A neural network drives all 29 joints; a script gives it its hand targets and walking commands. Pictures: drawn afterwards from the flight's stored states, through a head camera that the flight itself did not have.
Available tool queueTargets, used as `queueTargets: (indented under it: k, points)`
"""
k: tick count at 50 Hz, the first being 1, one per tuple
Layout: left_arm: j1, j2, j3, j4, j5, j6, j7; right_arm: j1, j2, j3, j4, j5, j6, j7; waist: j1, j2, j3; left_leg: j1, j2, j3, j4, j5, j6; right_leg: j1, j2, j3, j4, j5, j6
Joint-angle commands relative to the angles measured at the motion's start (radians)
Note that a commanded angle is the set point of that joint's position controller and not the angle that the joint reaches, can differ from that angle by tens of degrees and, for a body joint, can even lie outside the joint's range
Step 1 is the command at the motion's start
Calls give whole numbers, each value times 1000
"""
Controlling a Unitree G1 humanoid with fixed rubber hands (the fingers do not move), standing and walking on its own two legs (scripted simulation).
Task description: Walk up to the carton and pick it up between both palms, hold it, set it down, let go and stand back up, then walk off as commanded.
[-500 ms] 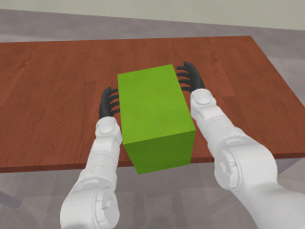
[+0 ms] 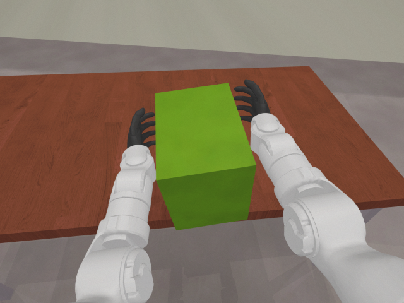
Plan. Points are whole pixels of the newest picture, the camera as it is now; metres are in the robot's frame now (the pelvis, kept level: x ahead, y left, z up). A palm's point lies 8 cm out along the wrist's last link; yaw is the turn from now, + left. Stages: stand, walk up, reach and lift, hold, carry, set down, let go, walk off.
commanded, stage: reach and lift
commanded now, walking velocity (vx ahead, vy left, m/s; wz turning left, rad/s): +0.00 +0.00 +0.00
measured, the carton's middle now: (202, 157) +0.42 +0.02 +0.07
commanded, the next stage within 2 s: hold in 1.44 s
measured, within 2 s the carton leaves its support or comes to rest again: neither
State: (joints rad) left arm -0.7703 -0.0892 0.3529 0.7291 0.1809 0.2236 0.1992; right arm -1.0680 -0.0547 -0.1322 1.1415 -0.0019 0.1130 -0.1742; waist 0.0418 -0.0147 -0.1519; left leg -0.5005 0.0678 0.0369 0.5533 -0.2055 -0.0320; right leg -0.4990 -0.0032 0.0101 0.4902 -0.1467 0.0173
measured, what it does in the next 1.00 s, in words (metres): stands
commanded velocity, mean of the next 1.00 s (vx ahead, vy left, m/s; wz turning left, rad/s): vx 0.00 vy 0.00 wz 0.00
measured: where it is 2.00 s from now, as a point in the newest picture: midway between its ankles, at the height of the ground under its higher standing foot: outside the picture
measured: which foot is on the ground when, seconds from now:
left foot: down 0.00-1.00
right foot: down 0.00-1.00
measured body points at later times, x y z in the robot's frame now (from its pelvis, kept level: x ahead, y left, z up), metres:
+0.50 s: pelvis -0.01 +0.01 +0.00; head -0.03 +0.02 +0.45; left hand +0.40 +0.15 +0.14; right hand +0.44 -0.10 +0.19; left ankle +0.04 +0.13 -0.73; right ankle +0.05 -0.13 -0.73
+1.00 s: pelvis -0.01 +0.01 +0.00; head -0.03 +0.03 +0.45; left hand +0.41 +0.15 +0.16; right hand +0.43 -0.10 +0.20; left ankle +0.04 +0.13 -0.73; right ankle +0.05 -0.13 -0.73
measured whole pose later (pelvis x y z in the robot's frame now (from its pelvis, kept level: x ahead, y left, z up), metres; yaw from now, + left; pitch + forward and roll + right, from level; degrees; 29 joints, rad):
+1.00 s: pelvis -0.01 +0.01 +0.00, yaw +0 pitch +4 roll -1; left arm -0.77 -0.06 0.32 0.63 0.18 0.41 0.16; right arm -1.04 -0.05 -0.08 1.03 0.08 0.26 -0.22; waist -0.03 -0.01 -0.16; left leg -0.42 0.06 0.04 0.55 -0.21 -0.02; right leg -0.40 -0.01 0.01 0.46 -0.14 0.03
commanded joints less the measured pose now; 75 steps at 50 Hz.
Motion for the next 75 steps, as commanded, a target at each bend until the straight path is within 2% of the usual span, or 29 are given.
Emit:
queueTargets:
  k: [1, 2, 3, 4, 5, 9, 11, 13, 14, 16, 25, 27, 28, 30, 34, 37, 38, 39, 42, 43, 48, 51, 57, 59, 63, 64, 69, 74, 75]
  points:
    - [-900, -621, -427, -295, -136, -62, -76, -404, 819, 211, -254, 162, 23, 79, -57, 79, -563, 384, -129, -36, -122, 220, -25, 395, 70, -43, -131, 137, 2]
    - [-901, -619, -430, -294, -137, -53, -78, -391, 821, 207, -247, 165, 30, 71, -77, 81, -549, 389, -132, -41, -121, 212, -23, 397, 67, -43, -137, 140, 5]
    - [-908, -604, -417, -296, -133, -51, -80, -391, 819, 209, -239, 163, 35, 73, -69, 71, -530, 376, -135, -38, -129, 190, -20, 401, 68, -39, -138, 119, 8]
    - [-904, -619, -434, -288, -144, -43, -84, -401, 825, 215, -261, 167, 34, 69, -78, 76, -543, 377, -135, -40, -126, 178, -19, 405, 65, -38, -138, 118, 7]
    - [-919, -631, -431, -297, -142, -42, -83, -427, 834, 216, -278, 169, 32, 72, -68, 84, -550, 380, -135, -40, -129, 178, -18, 394, 70, -40, -136, 106, 7]
    - [-927, -620, -440, -295, -152, -22, -91, -425, 845, 230, -294, 180, 50, 66, -81, 84, -528, 381, -139, -42, -135, 144, -11, 400, 64, -37, -144, 90, 13]
    - [-914, -621, -439, -283, -152, -8, -97, -434, 849, 241, -314, 191, 54, 62, -76, 81, -522, 381, -140, -40, -140, 134, -6, 401, 64, -33, -149, 85, 16]
    - [-938, -612, -435, -316, -151, -6, -99, -420, 852, 246, -309, 192, 62, 62, -80, 77, -509, 383, -140, -43, -143, 131, -4, 413, 64, -32, -148, 82, 19]
    - [-934, -612, -431, -288, -150, 0, -105, -436, 849, 240, -311, 189, 65, 61, -83, 74, -496, 375, -140, -43, -146, 113, -3, 402, 64, -32, -152, 61, 20]
    - [-945, -614, -437, -310, -154, 4, -105, -439, 864, 256, -329, 194, 66, 62, -74, 75, -511, 382, -139, -42, -148, 119, 0, 413, 64, -30, -150, 69, 23]
    - [-970, -624, -455, -308, -174, 30, -113, -450, 864, 255, -338, 214, 91, 52, -114, 82, -490, 396, -136, -50, -154, 99, -2, 391, 65, -43, -166, 54, 26]
    - [-958, -624, -444, -296, -170, 38, -116, -449, 856, 254, -337, 213, 96, 53, -107, 74, -474, 394, -135, -49, -160, 89, 1, 392, 65, -42, -171, 45, 28]
    - [-970, -630, -455, -308, -178, 41, -119, -449, 857, 252, -343, 218, 97, 50, -120, 81, -478, 397, -135, -50, -158, 94, -2, 392, 65, -45, -169, 53, 28]
    - [-965, -638, -455, -314, -178, 45, -117, -458, 860, 262, -355, 226, 99, 51, -111, 85, -486, 406, -132, -52, -158, 100, -2, 394, 66, -46, -168, 64, 28]
    - [-962, -648, -483, -343, -190, 60, -112, -455, 858, 287, -382, 253, 110, 48, -117, 101, -510, 431, -131, -58, -151, 130, -8, 387, 69, -50, -169, 85, 28]
    - [-967, -641, -468, -330, -180, 71, -116, -461, 851, 281, -381, 251, 121, 46, -120, 91, -480, 419, -129, -57, -159, 91, -4, 378, 69, -50, -175, 47, 31]
    - [-969, -641, -461, -329, -177, 73, -116, -465, 845, 275, -380, 250, 123, 51, -111, 92, -472, 418, -126, -56, -165, 76, -3, 372, 68, -50, -175, 32, 30]
    - [-968, -646, -469, -332, -177, 79, -116, -458, 848, 276, -378, 254, 126, 48, -120, 95, -471, 426, -128, -56, -163, 81, -4, 369, 67, -51, -177, 36, 30]
    - [-982, -662, -489, -346, -191, 84, -112, -491, 856, 295, -416, 268, 125, 48, -112, 98, -507, 442, -124, -59, -154, 102, -8, 368, 72, -55, -172, 57, 28]
    - [-974, -659, -492, -338, -195, 88, -113, -479, 846, 288, -402, 268, 131, 45, -130, 97, -491, 442, -125, -61, -155, 98, -7, 361, 70, -55, -176, 56, 29]
    - [-970, -660, -491, -358, -190, 109, -114, -474, 846, 298, -421, 281, 146, 40, -124, 100, -494, 445, -125, -62, -155, 94, -8, 366, 73, -53, -178, 57, 29]
    - [-968, -661, -497, -384, -191, 120, -117, -469, 837, 304, -433, 291, 152, 36, -136, 105, -500, 452, -126, -63, -152, 112, -14, 383, 76, -54, -172, 80, 30]
    - [-937, -669, -493, -389, -179, 146, -123, -465, 837, 315, -459, 299, 166, 32, -131, 106, -489, 458, -124, -63, -152, 114, -15, 390, 79, -57, -171, 87, 30]
    - [-933, -674, -498, -393, -178, 155, -128, -467, 833, 314, -466, 302, 171, 30, -139, 114, -482, 461, -125, -62, -154, 113, -17, 388, 79, -56, -171, 84, 29]
    - [-930, -681, -504, -411, -176, 167, -127, -475, 830, 327, -492, 308, 175, 33, -131, 111, -491, 471, -123, -65, -155, 116, -18, 381, 85, -57, -171, 80, 28]
    - [-924, -680, -508, -408, -178, 176, -129, -464, 827, 327, -496, 316, 182, 28, -142, 109, -482, 470, -125, -66, -155, 115, -16, 390, 82, -55, -173, 82, 30]
    - [-928, -685, -505, -423, -168, 193, -132, -490, 827, 330, -523, 313, 187, 30, -131, 106, -482, 457, -123, -67, -162, 84, -14, 387, 86, -55, -169, 57, 31]
    - [-914, -687, -507, -435, -158, 220, -139, -473, 816, 326, -527, 323, 202, 25, -146, 113, -459, 454, -126, -65, -166, 75, -13, 395, 87, -54, -173, 52, 30]
    - [-904, -681, -497, -425, -153, 226, -141, -481, 812, 322, -529, 323, 204, 25, -135, 108, -447, 444, -126, -65, -167, 66, -12, 393, 87, -54, -174, 42, 30]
